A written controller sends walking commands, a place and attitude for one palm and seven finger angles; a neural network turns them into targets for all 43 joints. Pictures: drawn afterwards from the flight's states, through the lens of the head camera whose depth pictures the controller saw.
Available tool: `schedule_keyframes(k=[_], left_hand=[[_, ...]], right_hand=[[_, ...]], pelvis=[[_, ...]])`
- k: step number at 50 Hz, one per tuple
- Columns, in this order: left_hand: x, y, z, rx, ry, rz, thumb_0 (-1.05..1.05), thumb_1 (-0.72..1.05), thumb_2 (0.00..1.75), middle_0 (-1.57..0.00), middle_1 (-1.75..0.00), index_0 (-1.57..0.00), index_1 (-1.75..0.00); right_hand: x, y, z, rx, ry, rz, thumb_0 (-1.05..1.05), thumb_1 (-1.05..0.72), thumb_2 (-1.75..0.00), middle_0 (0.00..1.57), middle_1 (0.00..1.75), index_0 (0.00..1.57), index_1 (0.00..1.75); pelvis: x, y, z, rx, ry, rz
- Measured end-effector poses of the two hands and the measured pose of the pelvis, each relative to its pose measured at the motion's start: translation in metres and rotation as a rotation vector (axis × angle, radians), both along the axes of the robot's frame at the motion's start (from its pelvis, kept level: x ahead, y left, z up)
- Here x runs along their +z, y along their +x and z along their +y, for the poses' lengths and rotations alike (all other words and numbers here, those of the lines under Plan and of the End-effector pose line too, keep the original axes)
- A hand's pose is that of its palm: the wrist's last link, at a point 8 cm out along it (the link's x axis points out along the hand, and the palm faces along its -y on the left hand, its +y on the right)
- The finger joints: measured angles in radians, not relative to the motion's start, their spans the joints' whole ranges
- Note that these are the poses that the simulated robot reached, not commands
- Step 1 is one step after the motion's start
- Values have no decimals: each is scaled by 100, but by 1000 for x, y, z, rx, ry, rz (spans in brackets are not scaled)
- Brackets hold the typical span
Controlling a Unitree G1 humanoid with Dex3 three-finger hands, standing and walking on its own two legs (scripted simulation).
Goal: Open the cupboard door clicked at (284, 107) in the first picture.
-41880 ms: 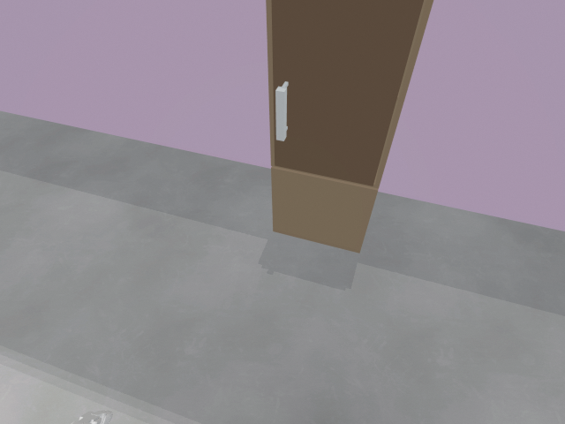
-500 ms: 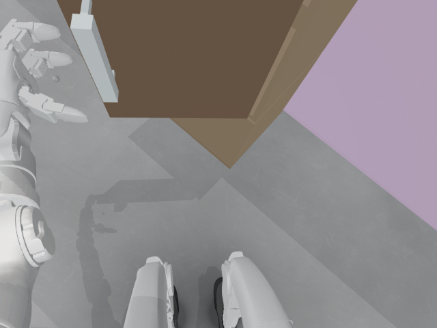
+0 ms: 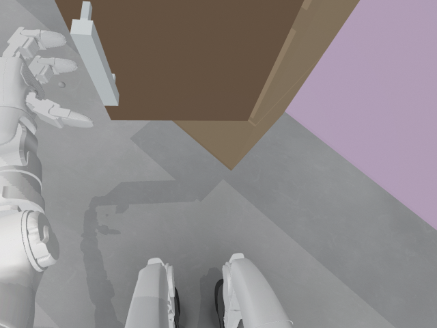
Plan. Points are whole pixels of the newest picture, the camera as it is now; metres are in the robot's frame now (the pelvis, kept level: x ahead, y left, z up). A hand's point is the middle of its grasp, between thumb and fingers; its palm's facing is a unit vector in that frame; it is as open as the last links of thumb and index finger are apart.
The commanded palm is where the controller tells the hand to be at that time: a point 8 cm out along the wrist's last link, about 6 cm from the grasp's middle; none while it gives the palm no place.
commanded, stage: slide the fingers in behind the handle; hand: left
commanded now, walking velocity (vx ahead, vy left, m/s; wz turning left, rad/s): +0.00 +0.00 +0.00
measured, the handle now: (100, 59) +0.56 +0.17 +0.05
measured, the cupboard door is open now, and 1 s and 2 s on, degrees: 45 45 45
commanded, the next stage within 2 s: close the thumb around the handle in 1.56 s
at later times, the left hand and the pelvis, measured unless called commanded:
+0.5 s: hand (86, 86) +0.51 +0.19 +0.04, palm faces +0.00 -1.00 -0.03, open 13.9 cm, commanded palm +0.50 +0.22 +0.04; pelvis +0.00 +0.00 +0.00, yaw +1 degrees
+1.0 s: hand (104, 86) +0.51 +0.17 +0.04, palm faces -0.01 -1.00 -0.02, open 13.9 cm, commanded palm +0.50 +0.20 +0.04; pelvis +0.00 -0.01 +0.00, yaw +1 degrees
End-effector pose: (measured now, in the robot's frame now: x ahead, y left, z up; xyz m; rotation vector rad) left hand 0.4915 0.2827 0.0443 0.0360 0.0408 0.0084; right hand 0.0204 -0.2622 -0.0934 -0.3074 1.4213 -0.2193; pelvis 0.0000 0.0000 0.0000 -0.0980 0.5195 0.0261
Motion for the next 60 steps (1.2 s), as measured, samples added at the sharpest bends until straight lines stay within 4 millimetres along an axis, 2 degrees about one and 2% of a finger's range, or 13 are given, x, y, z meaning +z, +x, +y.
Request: schedule_keyframes(k=[13, 22, 29, 42, 60], left_hand=[[-2, 3, -17, 1, -16, -12, -1, -50, 30, -30, -120, -30, -121], [-1, -2, -31, -12, -8, -9, -1, -50, 30, -30, -120, -30, -120], [0, 1, -43, -7, -11, -12, -1, -50, 30, -30, -120, -30, -120], [-4, 0, -50, -6, -9, -13, -1, -50, 30, -30, -120, -30, -120], [-4, 4, -76, -7, -7, -22, -1, -50, 30, -30, -120, -30, -121]], right_hand=[[2, 4, -8, 3, -16, -33, 1, -91, -90, 20, 30, 21, 30], [-1, 3, -5, 1, 8, -29, 1, -91, -90, 20, 30, 21, 30], [-2, 3, -4, 2, 16, -42, 1, -91, -90, 20, 30, 21, 30], [-5, -2, -4, -11, 25, -27, 1, -91, -90, 20, 30, 21, 30], [-5, 2, -4, -8, 34, -34, 1, -91, -90, 20, 30, 20, 30]], pelvis=[[-2, -1, -3, -1, 3, -4], [1, -2, -4, 2, 9, -13], [1, -2, -5, 3, 12, -13], [-1, -2, -7, -1, 17, -11], [1, 0, -6, 2, 21, -10]])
